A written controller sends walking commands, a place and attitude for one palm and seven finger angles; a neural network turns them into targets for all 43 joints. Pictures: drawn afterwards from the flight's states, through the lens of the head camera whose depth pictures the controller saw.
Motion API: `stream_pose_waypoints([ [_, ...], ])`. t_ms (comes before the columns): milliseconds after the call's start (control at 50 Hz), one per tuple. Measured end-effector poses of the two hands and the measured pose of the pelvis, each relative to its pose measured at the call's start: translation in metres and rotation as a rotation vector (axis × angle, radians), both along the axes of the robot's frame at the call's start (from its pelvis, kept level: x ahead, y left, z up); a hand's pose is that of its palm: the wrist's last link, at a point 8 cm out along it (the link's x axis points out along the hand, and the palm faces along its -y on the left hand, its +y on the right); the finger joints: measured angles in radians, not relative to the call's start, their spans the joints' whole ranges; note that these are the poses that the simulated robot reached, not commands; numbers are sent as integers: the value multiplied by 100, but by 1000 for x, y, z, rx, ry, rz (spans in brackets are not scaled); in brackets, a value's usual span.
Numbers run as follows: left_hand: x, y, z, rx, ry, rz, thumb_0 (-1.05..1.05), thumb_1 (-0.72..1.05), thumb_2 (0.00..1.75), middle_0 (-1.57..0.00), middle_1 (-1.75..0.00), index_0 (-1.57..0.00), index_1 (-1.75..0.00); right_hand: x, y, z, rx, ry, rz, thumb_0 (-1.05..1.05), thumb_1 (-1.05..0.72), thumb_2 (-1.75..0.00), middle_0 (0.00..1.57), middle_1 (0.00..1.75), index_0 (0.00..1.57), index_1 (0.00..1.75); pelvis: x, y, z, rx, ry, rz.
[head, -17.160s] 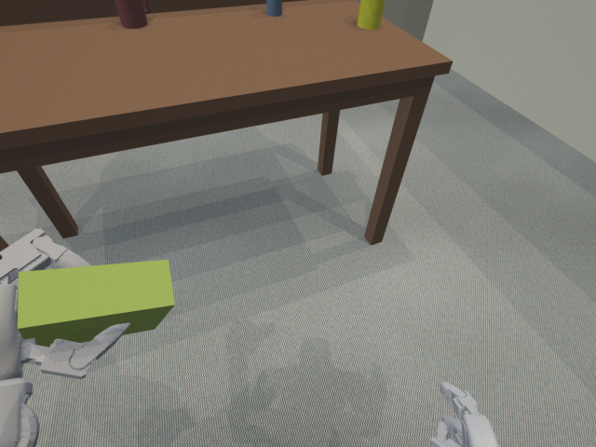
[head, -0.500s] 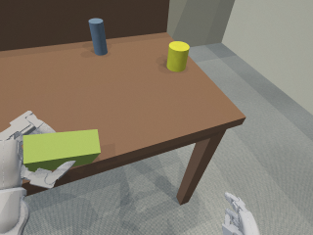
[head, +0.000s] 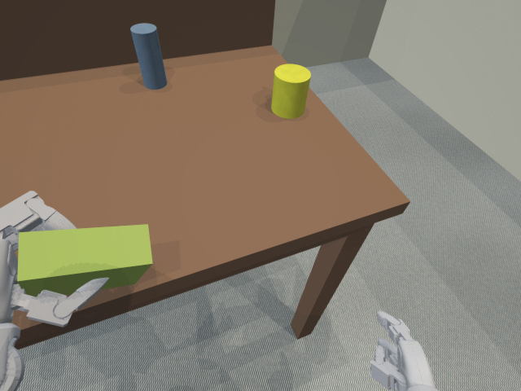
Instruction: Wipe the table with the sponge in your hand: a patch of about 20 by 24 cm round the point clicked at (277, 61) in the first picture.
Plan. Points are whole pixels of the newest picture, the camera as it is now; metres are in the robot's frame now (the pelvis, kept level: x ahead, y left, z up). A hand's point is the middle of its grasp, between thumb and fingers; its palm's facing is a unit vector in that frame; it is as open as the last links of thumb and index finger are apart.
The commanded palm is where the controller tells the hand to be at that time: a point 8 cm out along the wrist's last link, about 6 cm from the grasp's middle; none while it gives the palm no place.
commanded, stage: come to a stop and stand still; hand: left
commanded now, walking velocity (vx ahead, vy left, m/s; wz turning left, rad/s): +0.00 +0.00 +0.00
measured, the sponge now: (106, 260) +0.23 +0.21 +0.13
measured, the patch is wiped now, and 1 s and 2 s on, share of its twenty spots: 0.00 0.00 0.00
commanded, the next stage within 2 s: look again from close up in 0.08 s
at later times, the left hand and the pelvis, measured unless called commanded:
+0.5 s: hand (48, 268) +0.21 +0.26 +0.15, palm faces +0.39 -0.84 -0.37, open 8.9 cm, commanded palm +0.15 +0.29 +0.17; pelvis -0.01 +0.01 +0.00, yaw +0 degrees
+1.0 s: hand (12, 271) +0.19 +0.26 +0.19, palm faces +0.53 -0.60 -0.60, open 8.9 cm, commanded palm +0.15 +0.28 +0.21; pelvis -0.03 -0.04 -0.01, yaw +4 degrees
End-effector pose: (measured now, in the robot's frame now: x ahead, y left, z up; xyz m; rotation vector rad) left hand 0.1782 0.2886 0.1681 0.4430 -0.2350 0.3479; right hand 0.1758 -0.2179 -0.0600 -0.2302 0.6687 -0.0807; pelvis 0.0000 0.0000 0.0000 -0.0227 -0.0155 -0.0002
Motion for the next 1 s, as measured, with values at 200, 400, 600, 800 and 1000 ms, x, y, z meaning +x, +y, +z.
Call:
stream_pose_waypoints([
  [200, -7, 3, -3, -33, 4, 28, 0, -41, 107, -85, -144, -85, -144, -3, 6, -1, -2, 17, 17, 2, -90, -90, 21, 30, 20, 30, -3, 2, 1, 0, -3, 7],
  [400, -8, 7, -1, -17, 8, 23, 0, -41, 107, -85, -144, -85, -144, -13, 3, -4, -6, 32, -8, 2, -90, -90, 21, 30, 20, 30, -6, 6, 2, -1, -4, 7],
  [600, 1, 18, 21, 141, -53, 3, 0, -42, 107, -86, -144, -85, -144, -20, 8, -11, -44, 62, 77, 2, -91, -90, 20, 30, 20, 30, -13, 3, -3, 10, -6, 51],
  [800, -1, -8, 23, 149, 180, 54, 0, -41, 107, -85, -144, -84, -144, -3, 5, -22, 69, 13, 125, 2, -90, -89, 21, 30, 20, 30, -21, -7, -8, 29, -22, 27],
  [1000, -39, -2, 44, 256, 77, 261, 0, -42, 107, -86, -144, -85, -144, 13, -19, -21, 13, 17, 165, 2, -90, -90, 21, 30, 20, 30, -28, -43, -12, 23, -39, 72],
])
